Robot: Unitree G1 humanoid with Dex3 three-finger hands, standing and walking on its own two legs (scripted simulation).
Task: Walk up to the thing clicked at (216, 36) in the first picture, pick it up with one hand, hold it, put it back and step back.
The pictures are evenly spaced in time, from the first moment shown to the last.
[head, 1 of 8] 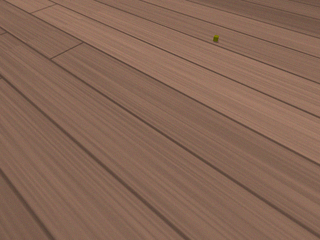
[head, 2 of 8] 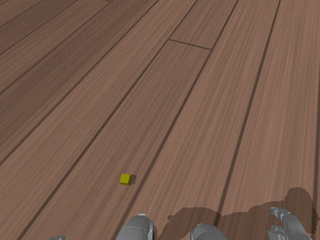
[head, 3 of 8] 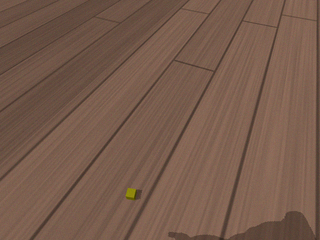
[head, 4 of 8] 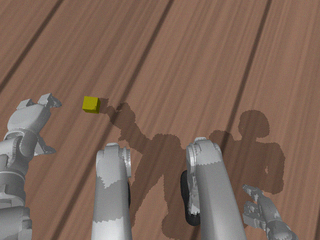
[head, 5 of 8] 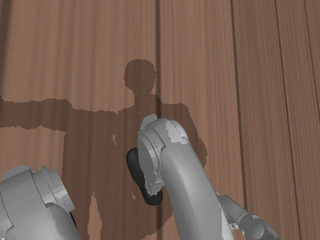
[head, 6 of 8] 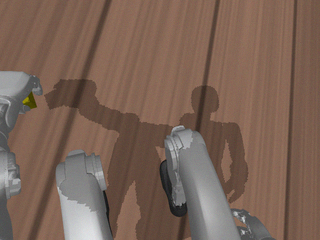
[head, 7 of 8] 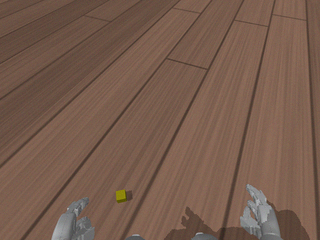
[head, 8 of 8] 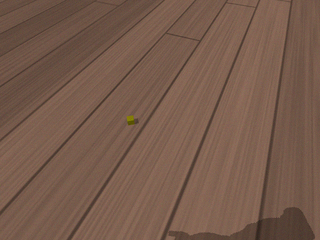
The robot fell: no
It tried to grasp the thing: yes
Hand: left
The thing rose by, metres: 0.67
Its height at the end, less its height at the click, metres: +0.00
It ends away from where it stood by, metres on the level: 0.02
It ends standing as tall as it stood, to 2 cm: yes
